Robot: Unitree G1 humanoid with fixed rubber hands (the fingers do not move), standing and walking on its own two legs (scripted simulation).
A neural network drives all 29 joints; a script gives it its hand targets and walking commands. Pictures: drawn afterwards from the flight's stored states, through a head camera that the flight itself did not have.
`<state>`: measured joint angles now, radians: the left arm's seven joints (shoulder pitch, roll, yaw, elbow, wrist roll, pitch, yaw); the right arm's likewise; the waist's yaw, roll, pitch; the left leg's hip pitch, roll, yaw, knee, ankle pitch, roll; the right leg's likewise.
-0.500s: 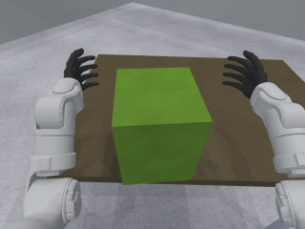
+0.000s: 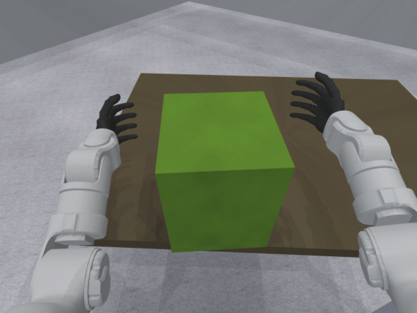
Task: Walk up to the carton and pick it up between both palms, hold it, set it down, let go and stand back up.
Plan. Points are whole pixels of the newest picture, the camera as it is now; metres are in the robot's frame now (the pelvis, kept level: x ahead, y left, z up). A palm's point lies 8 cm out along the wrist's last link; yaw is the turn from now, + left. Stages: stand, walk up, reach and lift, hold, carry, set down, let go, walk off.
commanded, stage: reach and lift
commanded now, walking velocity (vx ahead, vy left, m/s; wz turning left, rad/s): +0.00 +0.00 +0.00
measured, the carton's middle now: (217, 173) +0.37 +0.02 +0.09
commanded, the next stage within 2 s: none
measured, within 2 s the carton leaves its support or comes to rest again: neither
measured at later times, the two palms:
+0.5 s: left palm (122, 146) +0.38 +0.21 +0.14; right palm (305, 138) +0.42 -0.15 +0.15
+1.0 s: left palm (140, 149) +0.38 +0.17 +0.13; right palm (291, 140) +0.42 -0.12 +0.15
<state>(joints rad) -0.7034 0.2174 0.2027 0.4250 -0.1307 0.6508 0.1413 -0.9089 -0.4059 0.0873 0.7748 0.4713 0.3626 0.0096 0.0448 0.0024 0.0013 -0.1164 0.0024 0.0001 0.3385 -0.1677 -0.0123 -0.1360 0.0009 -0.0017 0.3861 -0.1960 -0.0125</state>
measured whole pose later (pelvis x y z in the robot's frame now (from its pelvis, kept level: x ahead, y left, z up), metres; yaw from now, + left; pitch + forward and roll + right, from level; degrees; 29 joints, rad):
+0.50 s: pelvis +0.00 +0.00 +0.00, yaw +0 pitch -2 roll +1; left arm -0.65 0.19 0.11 0.54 -0.13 0.39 0.14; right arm -0.83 -0.27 0.09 0.86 0.33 0.20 -0.02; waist 0.04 0.00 0.00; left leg -0.14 0.00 0.00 0.34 -0.17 -0.01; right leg -0.16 0.00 0.00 0.38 -0.20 -0.01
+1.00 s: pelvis +0.00 +0.00 +0.00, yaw +0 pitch -2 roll +1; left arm -0.65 0.09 0.12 0.54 -0.12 0.38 0.19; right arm -0.83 -0.17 0.09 0.86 0.29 0.17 -0.13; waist 0.04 0.00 0.00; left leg -0.14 0.01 0.00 0.34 -0.17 -0.02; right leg -0.16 0.00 0.00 0.38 -0.19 -0.02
